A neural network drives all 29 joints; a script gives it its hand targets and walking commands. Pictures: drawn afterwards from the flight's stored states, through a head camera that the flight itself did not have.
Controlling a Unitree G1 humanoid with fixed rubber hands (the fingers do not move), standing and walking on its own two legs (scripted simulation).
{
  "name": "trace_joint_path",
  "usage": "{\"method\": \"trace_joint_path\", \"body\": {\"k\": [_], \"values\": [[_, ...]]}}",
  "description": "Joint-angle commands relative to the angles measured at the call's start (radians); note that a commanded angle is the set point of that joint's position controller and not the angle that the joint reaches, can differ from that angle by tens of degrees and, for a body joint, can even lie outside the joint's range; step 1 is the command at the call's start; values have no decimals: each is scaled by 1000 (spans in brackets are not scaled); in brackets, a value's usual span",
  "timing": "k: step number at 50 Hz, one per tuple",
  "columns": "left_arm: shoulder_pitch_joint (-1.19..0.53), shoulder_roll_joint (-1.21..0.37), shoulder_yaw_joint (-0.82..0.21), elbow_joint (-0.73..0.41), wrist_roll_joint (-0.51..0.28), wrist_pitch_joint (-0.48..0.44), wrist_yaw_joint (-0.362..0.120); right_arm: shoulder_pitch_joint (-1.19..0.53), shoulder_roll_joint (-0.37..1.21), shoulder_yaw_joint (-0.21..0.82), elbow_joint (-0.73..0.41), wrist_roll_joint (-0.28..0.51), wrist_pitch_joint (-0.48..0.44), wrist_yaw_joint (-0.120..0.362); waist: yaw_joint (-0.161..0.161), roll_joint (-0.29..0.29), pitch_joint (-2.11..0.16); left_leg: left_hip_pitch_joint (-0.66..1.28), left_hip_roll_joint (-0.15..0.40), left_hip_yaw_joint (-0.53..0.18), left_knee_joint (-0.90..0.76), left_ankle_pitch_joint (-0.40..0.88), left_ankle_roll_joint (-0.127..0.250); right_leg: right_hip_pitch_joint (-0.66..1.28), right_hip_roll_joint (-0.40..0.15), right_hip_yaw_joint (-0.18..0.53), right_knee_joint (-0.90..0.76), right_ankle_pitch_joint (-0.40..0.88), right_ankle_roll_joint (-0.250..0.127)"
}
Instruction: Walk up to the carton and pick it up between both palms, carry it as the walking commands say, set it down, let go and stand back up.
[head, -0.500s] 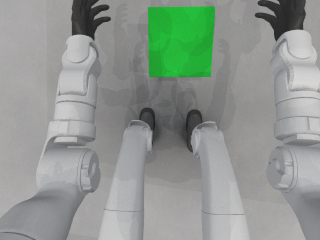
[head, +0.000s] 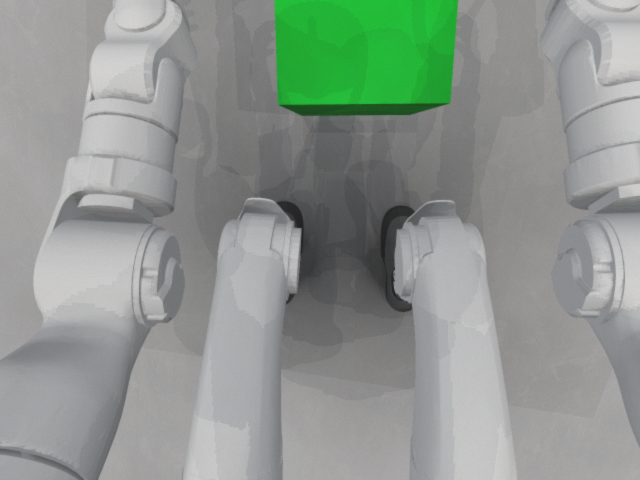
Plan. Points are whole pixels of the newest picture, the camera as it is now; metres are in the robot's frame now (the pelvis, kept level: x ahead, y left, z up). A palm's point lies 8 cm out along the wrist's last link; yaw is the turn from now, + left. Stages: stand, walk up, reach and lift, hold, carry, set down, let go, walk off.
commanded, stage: reach and lift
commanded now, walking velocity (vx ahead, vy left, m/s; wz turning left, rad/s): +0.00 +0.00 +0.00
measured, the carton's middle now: (359, 36) +0.54 -0.01 -0.36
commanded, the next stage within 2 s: none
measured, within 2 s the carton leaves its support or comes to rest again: neither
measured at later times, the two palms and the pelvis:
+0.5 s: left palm (210, 17) +0.55 +0.17 -0.29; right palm (503, 11) +0.55 -0.18 -0.30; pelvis +0.02 +0.00 -0.11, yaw +0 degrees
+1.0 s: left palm (205, 20) +0.55 +0.18 -0.31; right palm (497, 13) +0.55 -0.18 -0.32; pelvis +0.03 +0.00 -0.14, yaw +0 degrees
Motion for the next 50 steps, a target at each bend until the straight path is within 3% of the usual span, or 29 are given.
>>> {"method": "trace_joint_path", "body": {"k": [1,2,3,6,10,12,16,17,18,19,22,23,25,26,27,28,29,30,32,33,36,37,38,41,43,44,47,48,50], "values": [[-425,221,43,-210,-21,-39,13,-449,-169,24,-249,32,-29,-42,57,-65,-2143,517,-12,120,-109,93,38,808,-11,-30,-161,178,12],[-438,242,35,-206,-23,-40,8,-434,-167,35,-206,30,-19,-49,55,-54,-2096,444,-11,129,-95,68,42,800,-13,-17,-152,170,9],[-425,201,9,-175,-53,-34,8,-437,-185,14,-221,16,-23,-55,7,-47,-2105,453,-11,120,-77,74,39,785,-13,-30,-129,177,8],[-453,232,20,-180,-45,-43,8,-435,-180,30,-180,27,-21,-59,23,-36,-2083,418,-4,129,-28,66,37,726,-12,-27,-81,159,4],[-404,193,-7,-163,-93,-57,5,-423,-178,59,-218,46,-43,-52,4,-73,-2104,434,4,113,39,138,44,700,-20,-35,-21,223,6],[-376,158,-33,-88,-106,-59,0,-396,-154,56,-147,42,-50,-49,-27,-75,-2013,355,-1,119,58,118,43,657,-20,-38,-1,230,10],[-308,149,-9,-11,-49,-116,-4,-304,-123,57,-11,39,-101,-19,27,-37,-1866,358,-1,101,121,208,34,427,-14,-40,69,233,9],[-287,163,9,-54,-47,-130,-4,-333,-125,62,-117,62,-122,-13,41,-51,-1933,387,2,102,140,250,38,490,-14,-36,93,284,14],[-289,144,-8,-77,-62,-144,-4,-315,-138,50,-101,45,-133,-14,14,-54,-1953,382,-3,107,153,283,29,494,-9,-44,104,324,16],[-298,163,8,-157,-63,-155,-3,-352,-142,61,-202,67,-146,-15,34,-61,-2043,433,-5,106,171,342,34,567,-8,-35,121,405,15],[-289,175,-3,-106,-60,-161,-7,-313,-161,71,-128,58,-150,-17,23,-69,-1986,382,-3,90,207,334,37,513,-12,-40,167,395,21],[-286,172,0,-100,-41,-163,-7,-297,-136,59,-84,67,-151,-16,45,-22,-1920,362,3,96,204,312,28,455,-12,-39,177,361,22],[-251,129,-34,-48,-67,-170,-8,-292,-143,70,-96,76,-166,-6,17,-25,-1875,385,6,81,235,352,29,377,-11,-47,199,349,22],[-287,128,-38,-141,-80,-177,-13,-305,-154,64,-169,75,-173,-7,0,-15,-1951,409,2,72,249,374,28,431,-13,-42,205,391,14],[-265,89,-75,-31,-108,-176,-23,-296,-135,89,-81,84,-175,-1,-1,-33,-1823,323,4,73,257,343,30,378,-16,-41,213,370,15],[-292,97,-88,-99,-124,-186,-27,-308,-118,106,-152,96,-182,0,-18,-46,-1896,366,3,80,270,372,28,442,-13,-39,216,403,17],[-256,56,-116,13,-141,-178,-38,-282,-122,100,-58,88,-181,5,-40,-45,-1783,309,5,68,271,325,28,344,-16,-49,223,340,17],[-271,93,-104,27,-134,-181,-42,-263,-102,101,-31,84,-180,2,-22,-43,-1746,278,11,73,289,311,28,360,-25,-41,234,346,20],[-278,93,-108,18,-137,-185,-48,-284,-140,79,-47,72,-191,3,-39,-31,-1734,254,16,66,310,315,20,338,-26,-38,253,348,20],[-317,121,-106,-71,-140,-196,-43,-306,-168,58,-122,69,-205,-3,-67,-18,-1819,328,13,66,317,362,16,373,-22,-48,266,393,16],[-307,141,-111,-76,-149,-195,-21,-238,-176,53,-80,91,-194,-10,-60,2,-1927,451,12,57,328,393,11,373,-29,-65,282,375,14],[-263,100,-125,-43,-163,-191,-26,-251,-146,85,-64,115,-187,0,-32,-3,-1859,419,8,52,315,382,22,352,-24,-56,270,360,8],[-256,75,-123,-53,-167,-184,-28,-262,-155,91,-112,99,-187,6,-37,-13,-1843,406,7,49,316,380,20,362,-25,-53,269,362,2],[-261,46,-160,-31,-158,-184,-44,-217,-101,104,-1,104,-180,30,-35,31,-1664,304,15,56,294,309,10,260,-22,-56,254,301,0],[-269,109,-112,-84,-132,-190,-35,-264,-133,91,-97,100,-188,21,-11,9,-1752,356,16,62,312,331,14,302,-24,-48,262,325,6],[-221,108,-93,22,-119,-185,-31,-246,-132,80,-56,104,-186,19,0,-21,-1696,315,23,58,303,295,17,295,-25,-51,266,301,20],[-193,106,-69,31,-97,-182,-28,-207,-126,54,-1,70,-188,13,-4,-6,-1635,254,11,66,292,262,9,302,-21,-44,254,283,18],[-212,101,-79,34,-111,-184,-29,-236,-141,52,-42,66,-193,8,-28,-33,-1687,278,14,54,299,281,13,316,-21,-56,263,300,22],[-270,107,-96,-9,-127,-188,-33,-280,-126,89,-64,100,-193,1,-2,-15,-1716,247,12,78,306,252,15,371,-19,-30,245,306,15]]}}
